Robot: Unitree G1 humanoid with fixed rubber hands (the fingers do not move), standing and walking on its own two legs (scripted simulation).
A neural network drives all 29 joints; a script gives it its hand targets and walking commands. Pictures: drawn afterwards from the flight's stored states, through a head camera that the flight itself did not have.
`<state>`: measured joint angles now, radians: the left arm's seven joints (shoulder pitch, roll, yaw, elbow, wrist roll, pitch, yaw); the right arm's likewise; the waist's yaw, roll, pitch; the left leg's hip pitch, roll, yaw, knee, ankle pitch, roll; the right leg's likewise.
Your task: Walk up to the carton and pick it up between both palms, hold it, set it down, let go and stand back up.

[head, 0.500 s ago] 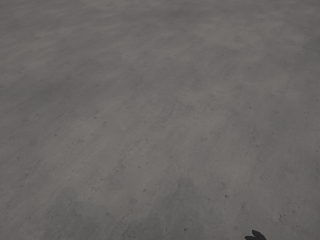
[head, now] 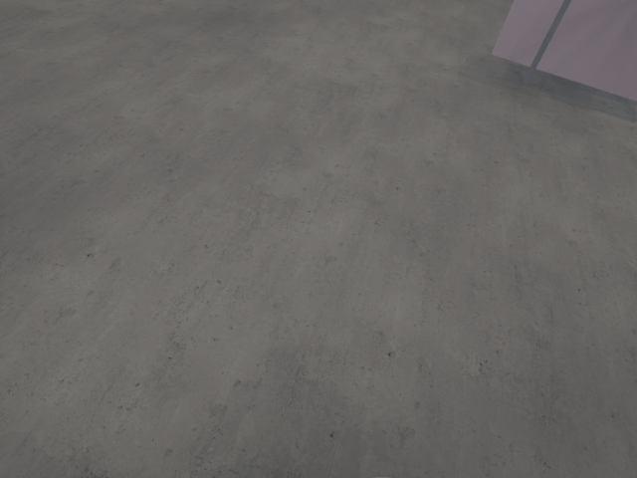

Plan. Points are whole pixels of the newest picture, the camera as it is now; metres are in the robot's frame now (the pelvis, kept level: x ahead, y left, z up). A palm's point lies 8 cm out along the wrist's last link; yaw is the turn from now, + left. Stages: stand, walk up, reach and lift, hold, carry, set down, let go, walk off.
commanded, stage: walk up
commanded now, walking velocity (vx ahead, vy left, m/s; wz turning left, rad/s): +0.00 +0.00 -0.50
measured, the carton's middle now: out of the picture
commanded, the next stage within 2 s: none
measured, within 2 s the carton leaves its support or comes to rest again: neither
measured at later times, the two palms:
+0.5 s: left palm out of the picture +0.06 +0.12 -0.12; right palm out of the picture +0.11 -0.42 -0.12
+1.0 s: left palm (309, 406) +0.26 +0.01 -0.15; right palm (597, 348) +0.39 -0.54 -0.17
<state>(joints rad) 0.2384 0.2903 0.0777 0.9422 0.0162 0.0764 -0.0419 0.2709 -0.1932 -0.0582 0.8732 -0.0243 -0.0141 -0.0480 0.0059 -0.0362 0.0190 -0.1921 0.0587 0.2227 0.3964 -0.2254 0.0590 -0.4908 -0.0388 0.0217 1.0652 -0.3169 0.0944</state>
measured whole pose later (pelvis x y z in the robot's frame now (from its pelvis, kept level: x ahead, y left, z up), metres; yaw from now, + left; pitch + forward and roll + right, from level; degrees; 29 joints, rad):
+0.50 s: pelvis +0.04 -0.13 +0.00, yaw -14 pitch +3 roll +3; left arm 0.43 0.21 0.06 0.96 0.02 -0.02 -0.04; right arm 0.11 -0.28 -0.06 0.94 -0.03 0.01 0.03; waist 0.06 -0.01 -0.04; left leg -0.59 0.13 0.08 1.20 -0.27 -0.06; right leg -0.14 0.07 -0.03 0.35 -0.26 -0.12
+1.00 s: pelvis +0.33 -0.27 -0.06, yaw -27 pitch +2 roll +6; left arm 0.68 0.17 0.00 1.10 -0.01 -0.09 0.04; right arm 0.05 -0.19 -0.01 0.78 0.00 -0.06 0.01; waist 0.04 -0.06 0.03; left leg -0.50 -0.10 0.26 0.78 -0.33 0.12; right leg 0.18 0.11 0.17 0.74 -0.47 -0.05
